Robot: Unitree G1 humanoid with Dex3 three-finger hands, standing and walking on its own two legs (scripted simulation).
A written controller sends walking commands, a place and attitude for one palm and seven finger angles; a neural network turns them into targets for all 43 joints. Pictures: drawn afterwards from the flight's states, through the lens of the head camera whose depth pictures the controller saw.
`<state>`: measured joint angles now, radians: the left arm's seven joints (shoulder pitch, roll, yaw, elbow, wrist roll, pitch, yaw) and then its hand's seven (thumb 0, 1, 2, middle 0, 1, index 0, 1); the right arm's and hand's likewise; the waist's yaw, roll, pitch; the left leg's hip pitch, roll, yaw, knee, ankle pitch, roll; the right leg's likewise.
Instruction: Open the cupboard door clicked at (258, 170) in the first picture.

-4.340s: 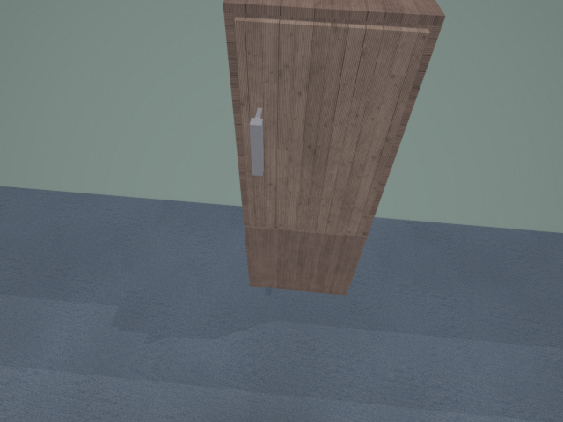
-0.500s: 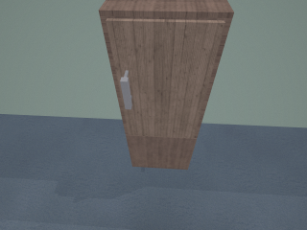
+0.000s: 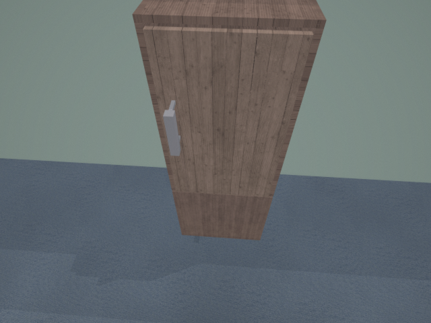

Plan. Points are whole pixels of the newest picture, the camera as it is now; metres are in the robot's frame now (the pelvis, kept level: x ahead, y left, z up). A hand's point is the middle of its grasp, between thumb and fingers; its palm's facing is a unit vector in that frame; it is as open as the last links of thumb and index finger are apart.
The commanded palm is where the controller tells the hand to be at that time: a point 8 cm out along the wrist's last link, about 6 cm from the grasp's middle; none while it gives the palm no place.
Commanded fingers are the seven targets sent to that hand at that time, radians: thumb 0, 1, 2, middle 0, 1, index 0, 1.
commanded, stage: look again from close up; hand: left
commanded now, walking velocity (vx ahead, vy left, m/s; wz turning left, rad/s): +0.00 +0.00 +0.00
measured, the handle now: (174, 128) +0.58 +0.15 +0.00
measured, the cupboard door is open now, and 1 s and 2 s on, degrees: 0 0 0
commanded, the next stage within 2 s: raise the hand with hooked fingers in 0.50 s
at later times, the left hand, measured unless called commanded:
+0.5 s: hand out of the picture +0.03 +0.18 -0.17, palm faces +0.02 -0.97 -0.23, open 7.4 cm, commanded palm none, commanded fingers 0.00 0.90 0.90 -0.20 -0.30 -0.20 -0.30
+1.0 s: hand out of the picture +0.14 +0.19 -0.06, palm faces -0.06 -1.00 +0.01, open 8.5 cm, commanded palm +0.12 +0.26 -0.05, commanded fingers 0.00 0.41 0.69 -0.23 -0.62 -0.23 -0.62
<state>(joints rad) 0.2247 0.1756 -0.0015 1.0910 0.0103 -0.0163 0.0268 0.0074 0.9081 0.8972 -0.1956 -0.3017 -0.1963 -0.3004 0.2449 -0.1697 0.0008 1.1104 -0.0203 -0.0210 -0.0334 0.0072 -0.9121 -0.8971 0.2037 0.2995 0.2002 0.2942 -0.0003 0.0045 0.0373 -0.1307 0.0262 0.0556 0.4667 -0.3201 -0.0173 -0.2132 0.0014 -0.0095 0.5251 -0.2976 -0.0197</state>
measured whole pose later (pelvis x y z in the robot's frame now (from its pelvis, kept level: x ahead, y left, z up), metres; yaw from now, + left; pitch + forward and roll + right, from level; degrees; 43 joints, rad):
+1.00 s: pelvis -0.05 +0.00 -0.07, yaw +3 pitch +11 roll +1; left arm 0.32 0.21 0.18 0.29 -0.29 -0.54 -0.48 0.01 0.63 0.78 -0.21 -0.48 -0.22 -0.48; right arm 0.15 -0.29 -0.06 0.49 0.01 -0.29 -0.01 0.01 -0.91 -0.90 0.20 0.30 0.20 0.29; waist 0.02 -0.05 -0.12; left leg -0.76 0.02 0.02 1.06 -0.49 -0.02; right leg -0.80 -0.03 -0.04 1.08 -0.47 -0.03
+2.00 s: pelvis -0.04 +0.02 -0.05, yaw +4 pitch +11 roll -3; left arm 0.07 0.40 0.36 0.29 -0.34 -0.23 -0.51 -0.01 -0.46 0.31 -0.29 -1.18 -0.29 -1.18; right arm 0.26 -0.26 0.06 0.53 0.03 -0.23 -0.07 0.02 -0.91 -0.90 0.21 0.30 0.21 0.30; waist 0.00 0.03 -0.09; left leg -0.69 0.02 -0.02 1.00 -0.49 0.01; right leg -0.69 -0.02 -0.08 0.92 -0.42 0.00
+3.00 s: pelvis -0.05 +0.01 -0.05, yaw +4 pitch +10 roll -2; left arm -0.19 0.42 0.38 0.55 -0.34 -0.28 -0.57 -0.01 -0.50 0.30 -0.30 -1.20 -0.30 -1.20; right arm 0.27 -0.28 0.06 0.57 0.03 -0.21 -0.09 0.02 -0.91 -0.90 0.21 0.30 0.20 0.30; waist -0.01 0.02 -0.07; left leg -0.68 0.02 -0.02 0.96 -0.46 0.00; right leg -0.67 -0.02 -0.08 0.89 -0.39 -0.01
